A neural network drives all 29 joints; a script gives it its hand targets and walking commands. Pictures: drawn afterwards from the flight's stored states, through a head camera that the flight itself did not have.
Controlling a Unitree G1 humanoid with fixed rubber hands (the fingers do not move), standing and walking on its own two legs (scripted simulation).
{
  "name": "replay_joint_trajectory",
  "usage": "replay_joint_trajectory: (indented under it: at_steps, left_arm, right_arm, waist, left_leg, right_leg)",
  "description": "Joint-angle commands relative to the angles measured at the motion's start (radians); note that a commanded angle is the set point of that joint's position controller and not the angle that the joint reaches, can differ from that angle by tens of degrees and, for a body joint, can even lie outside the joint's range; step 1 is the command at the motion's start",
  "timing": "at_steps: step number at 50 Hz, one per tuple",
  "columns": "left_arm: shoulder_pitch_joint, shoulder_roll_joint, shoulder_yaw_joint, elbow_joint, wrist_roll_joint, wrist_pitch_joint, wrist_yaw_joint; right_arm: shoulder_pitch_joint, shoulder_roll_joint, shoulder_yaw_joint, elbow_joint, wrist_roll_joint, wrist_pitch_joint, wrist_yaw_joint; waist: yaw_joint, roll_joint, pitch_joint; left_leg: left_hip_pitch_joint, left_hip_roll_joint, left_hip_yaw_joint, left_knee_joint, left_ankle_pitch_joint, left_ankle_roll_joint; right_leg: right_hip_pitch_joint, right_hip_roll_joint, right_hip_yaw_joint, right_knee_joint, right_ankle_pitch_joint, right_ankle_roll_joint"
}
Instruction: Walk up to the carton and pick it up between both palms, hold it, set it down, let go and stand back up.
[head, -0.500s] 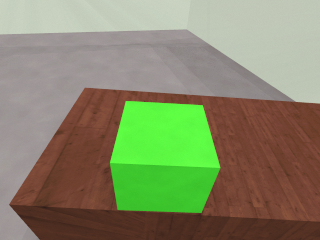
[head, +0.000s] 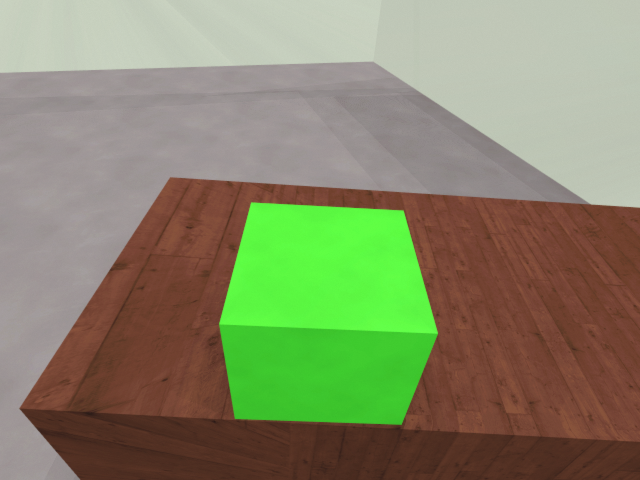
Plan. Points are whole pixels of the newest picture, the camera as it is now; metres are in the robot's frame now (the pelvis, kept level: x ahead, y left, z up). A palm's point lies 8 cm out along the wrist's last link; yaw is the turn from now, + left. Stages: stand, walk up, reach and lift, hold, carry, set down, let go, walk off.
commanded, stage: stand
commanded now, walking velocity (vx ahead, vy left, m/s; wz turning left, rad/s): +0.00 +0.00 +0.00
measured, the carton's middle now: (323, 309) +0.42 +0.00 +0.01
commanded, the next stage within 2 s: none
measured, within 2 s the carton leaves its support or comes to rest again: neither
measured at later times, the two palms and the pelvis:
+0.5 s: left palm out of the picture +0.08 +0.27 -0.11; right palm out of the picture +0.06 -0.29 -0.10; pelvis -0.01 +0.00 +0.00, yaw +0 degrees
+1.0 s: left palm out of the picture +0.06 +0.27 -0.11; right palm out of the picture +0.04 -0.29 -0.11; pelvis -0.02 -0.01 +0.00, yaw +0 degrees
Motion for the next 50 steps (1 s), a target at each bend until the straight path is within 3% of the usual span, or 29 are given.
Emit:
replay_joint_trajectory:
  at_steps: [1, 4, 5, 6, 8, 9, 10, 11, 12, 14, 15, 16, 18, 19, 23, 25, 27, 31, 32, 33, 34, 35, 36, 39, 41, 42, 46, 48, 50]
  left_arm:
    - [-0.039, 0.2, 0.056, 0.025, -0.013, -0.038, 0.015]
    - [-0.051, 0.195, 0.058, 0.026, -0.015, -0.036, 0.018]
    - [-0.044, 0.214, 0.053, 0.031, -0.016, -0.034, 0.017]
    - [-0.054, 0.21, 0.057, 0.039, -0.012, -0.037, 0.017]
    - [-0.062, 0.198, 0.054, 0.035, -0.016, -0.029, 0.019]
    - [-0.07, 0.202, 0.055, 0.041, -0.009, -0.034, 0.018]
    - [-0.048, 0.207, 0.056, 0.042, -0.018, -0.037, 0.015]
    - [-0.055, 0.209, 0.058, 0.046, -0.017, -0.038, 0.014]
    - [-0.063, 0.198, 0.054, 0.043, -0.017, -0.039, 0.013]
    - [-0.06, 0.207, 0.057, 0.051, -0.01, -0.035, 0.019]
    - [-0.077, 0.207, 0.056, 0.052, -0.012, -0.033, 0.017]
    - [-0.061, 0.2, 0.055, 0.056, -0.021, -0.034, 0.018]
    - [-0.055, 0.215, 0.056, 0.058, -0.017, -0.032, 0.015]
    - [-0.042, 0.192, 0.055, 0.061, -0.019, -0.037, 0.014]
    - [-0.058, 0.206, 0.051, 0.068, -0.015, -0.036, 0.016]
    - [-0.088, 0.214, 0.052, 0.075, -0.012, -0.035, 0.019]
    - [-0.057, 0.196, 0.047, 0.071, -0.022, -0.04, 0.019]
    - [-0.055, 0.22, 0.055, 0.083, -0.017, -0.034, 0.018]
    - [-0.068, 0.224, 0.056, 0.078, -0.011, -0.033, 0.022]
    - [-0.061, 0.218, 0.054, 0.082, -0.017, -0.033, 0.023]
    - [-0.06, 0.215, 0.056, 0.082, -0.01, -0.03, 0.021]
    - [-0.07, 0.207, 0.049, 0.074, -0.012, -0.028, 0.015]
    - [-0.067, 0.201, 0.051, 0.079, -0.012, -0.029, 0.016]
    - [-0.082, 0.194, 0.042, 0.081, -0.013, -0.03, 0.014]
    - [-0.058, 0.206, 0.052, 0.088, -0.012, -0.033, 0.017]
    - [-0.082, 0.212, 0.048, 0.095, -0.01, -0.035, 0.019]
    - [-0.062, 0.209, 0.054, 0.104, -0.015, -0.035, 0.02]
    - [-0.095, 0.201, 0.047, 0.097, -0.012, -0.03, 0.016]
    - [-0.064, 0.192, 0.043, 0.109, -0.02, -0.033, 0.017]
  right_arm:
    - [-0.072, -0.237, -0.039, -0.084, -0.093, -0.021, -0.009]
    - [-0.093, -0.24, -0.042, -0.077, -0.103, -0.019, -0.007]
    - [-0.095, -0.256, -0.044, -0.078, -0.105, -0.018, -0.01]
    - [-0.095, -0.251, -0.044, -0.075, -0.1, -0.024, -0.009]
    - [-0.097, -0.251, -0.049, -0.079, -0.105, -0.023, -0.007]
    - [-0.086, -0.239, -0.045, -0.076, -0.097, -0.026, -0.005]
    - [-0.094, -0.241, -0.044, -0.066, -0.096, -0.026, -0.009]
    - [-0.08, -0.241, -0.04, -0.059, -0.097, -0.024, -0.009]
    - [-0.098, -0.248, -0.044, -0.067, -0.094, -0.023, -0.009]
    - [-0.101, -0.251, -0.043, -0.049, -0.093, -0.021, -0.008]
    - [-0.102, -0.234, -0.039, -0.058, -0.097, -0.02, -0.009]
    - [-0.108, -0.241, -0.04, -0.053, -0.094, -0.02, -0.007]
    - [-0.087, -0.251, -0.035, -0.054, -0.094, -0.024, -0.013]
    - [-0.105, -0.237, -0.037, -0.049, -0.087, -0.028, -0.009]
    - [-0.115, -0.25, -0.05, -0.039, -0.089, -0.02, -0.012]
    - [-0.104, -0.243, -0.041, -0.029, -0.091, -0.018, -0.018]
    - [-0.106, -0.245, -0.041, -0.026, -0.091, -0.02, -0.012]
    - [-0.115, -0.252, -0.042, -0.019, -0.097, -0.016, -0.01]
    - [-0.102, -0.232, -0.037, -0.02, -0.099, -0.013, -0.011]
    - [-0.127, -0.247, -0.045, -0.017, -0.099, -0.015, -0.011]
    - [-0.13, -0.236, -0.039, -0.027, -0.1, -0.014, -0.007]
    - [-0.121, -0.244, -0.039, -0.012, -0.091, -0.011, -0.01]
    - [-0.112, -0.231, -0.034, -0.016, -0.093, -0.016, -0.011]
    - [-0.108, -0.257, -0.045, 0.0, -0.092, -0.014, -0.012]
    - [-0.129, -0.233, -0.044, -0.007, -0.099, -0.017, -0.008]
    - [-0.105, -0.242, -0.045, -0.005, -0.091, -0.015, -0.007]
    - [-0.135, -0.244, -0.041, 0.013, -0.098, -0.02, -0.004]
    - [-0.142, -0.243, -0.047, 0.009, -0.09, -0.018, -0.013]
    - [-0.137, -0.244, -0.039, 0.015, -0.097, -0.014, -0.014]
  waist:
    - [0.011, 0.088, 0.088]
    - [0.023, 0.121, 0.125]
    - [0.008, 0.088, 0.102]
    - [0.022, 0.062, 0.088]
    - [0.023, 0.122, 0.136]
    - [0.005, 0.11, 0.112]
    - [0.03, 0.078, 0.109]
    - [0.013, 0.075, 0.084]
    - [0.015, 0.127, 0.087]
    - [0.022, 0.081, 0.109]
    - [0.007, 0.127, 0.112]
    - [0.018, 0.082, 0.111]
    - [0.013, 0.117, 0.1]
    - [0.032, 0.107, 0.068]
    - [0.012, 0.06, 0.097]
    - [-0.001, 0.103, 0.092]
    - [0.02, 0.096, 0.092]
    - [0.017, 0.087, 0.14]
    - [-0.007, 0.088, 0.128]
    - [0.023, 0.098, 0.14]
    - [0.011, 0.119, 0.13]
    - [0.009, 0.115, 0.139]
    - [0.009, 0.064, 0.135]
    - [-0.005, 0.09, 0.154]
    - [0.01, 0.1, 0.087]
    - [-0.008, 0.087, 0.131]
    - [0.024, 0.112, 0.11]
    - [0.005, 0.069, 0.133]
    - [0.018, 0.132, 0.132]
  left_leg:
    - [-0.053, 0.09, -0.09, -0.157, 0.202, 0.039]
    - [-0.093, 0.084, -0.094, -0.173, 0.18, 0.048]
    - [-0.065, 0.088, -0.095, -0.162, 0.159, 0.043]
    - [-0.089, 0.087, -0.102, -0.167, 0.161, 0.048]
    - [-0.101, 0.082, -0.107, -0.174, 0.171, 0.047]
    - [-0.082, 0.084, -0.099, -0.181, 0.188, 0.041]
    - [-0.093, 0.091, -0.107, -0.175, 0.207, 0.051]
    - [-0.061, 0.087, -0.102, -0.175, 0.224, 0.046]
    - [-0.06, 0.086, -0.091, -0.172, 0.21, 0.04]
    - [-0.075, 0.089, -0.105, -0.175, 0.202, 0.04]
    - [-0.068, 0.091, -0.092, -0.172, 0.211, 0.039]
    - [-0.069, 0.096, -0.109, -0.174, 0.235, 0.047]
    - [-0.055, 0.099, -0.11, -0.178, 0.23, 0.041]
    - [-0.059, 0.094, -0.103, -0.165, 0.244, 0.042]
    - [-0.058, 0.091, -0.097, -0.169, 0.223, 0.038]
    - [-0.036, 0.092, -0.095, -0.174, 0.235, 0.039]
    - [-0.041, 0.09, -0.109, -0.181, 0.217, 0.041]
    - [-0.064, 0.09, -0.1, -0.179, 0.177, 0.045]
    - [-0.069, 0.087, -0.092, -0.181, 0.161, 0.037]
    - [-0.081, 0.095, -0.109, -0.199, 0.12, 0.049]
    - [-0.071, 0.089, -0.089, -0.187, 0.116, 0.038]
    - [-0.094, 0.081, -0.092, -0.19, 0.101, 0.034]
    - [-0.084, 0.085, -0.097, -0.192, 0.108, 0.041]
    - [-0.059, 0.09, -0.109, -0.195, 0.119, 0.039]
    - [-0.023, 0.094, -0.101, -0.178, 0.161, 0.043]
    - [-0.058, 0.093, -0.115, -0.184, 0.153, 0.042]
    - [-0.053, 0.089, -0.097, -0.189, 0.141, 0.04]
    - [-0.054, 0.091, -0.104, -0.195, 0.135, 0.039]
    - [-0.063, 0.096, -0.107, -0.197, 0.131, 0.041]
  right_leg:
    - [0.17, -0.146, 0.153, -0.078, 0.128, -0.049]
    - [0.166, -0.148, 0.161, -0.095, 0.077, -0.046]
    - [0.154, -0.145, 0.159, -0.095, 0.075, -0.048]
    - [0.188, -0.142, 0.147, -0.093, 0.084, -0.038]
    - [0.165, -0.146, 0.155, -0.09, 0.103, -0.046]
    - [0.177, -0.146, 0.157, -0.075, 0.127, -0.046]
    - [0.188, -0.15, 0.153, -0.085, 0.129, -0.047]
    - [0.192, -0.148, 0.162, -0.092, 0.122, -0.046]
    - [0.178, -0.144, 0.159, -0.092, 0.124, -0.047]
    - [0.163, -0.141, 0.144, -0.08, 0.108, -0.042]
    - [0.172, -0.146, 0.148, -0.083, 0.102, -0.041]
    - [0.18, -0.142, 0.148, -0.082, 0.121, -0.044]
    - [0.181, -0.144, 0.148, -0.083, 0.124, -0.045]
    - [0.21, -0.15, 0.145, -0.081, 0.135, -0.04]
    - [0.188, -0.147, 0.149, -0.094, 0.17, -0.041]
    - [0.189, -0.157, 0.161, -0.08, 0.179, -0.052]
    - [0.184, -0.147, 0.159, -0.088, 0.118, -0.042]
    - [0.155, -0.157, 0.17, -0.12, 0.056, -0.043]
    - [0.165, -0.147, 0.16, -0.112, 0.033, -0.037]
    - [0.164, -0.144, 0.165, -0.129, 0.026, -0.04]
    - [0.159, -0.153, 0.175, -0.136, 0.016, -0.049]
    - [0.171, -0.156, 0.179, -0.133, 0.016, -0.049]
    - [0.17, -0.156, 0.183, -0.129, 0.012, -0.05]
    - [0.137, -0.142, 0.166, -0.134, 0.029, -0.042]
    - [0.171, -0.144, 0.161, -0.123, 0.056, -0.038]
    - [0.161, -0.149, 0.171, -0.12, 0.091, -0.044]
    - [0.185, -0.155, 0.17, -0.12, 0.061, -0.042]
    - [0.154, -0.143, 0.164, -0.121, 0.055, -0.043]
    - [0.174, -0.145, 0.162, -0.116, 0.064, -0.038]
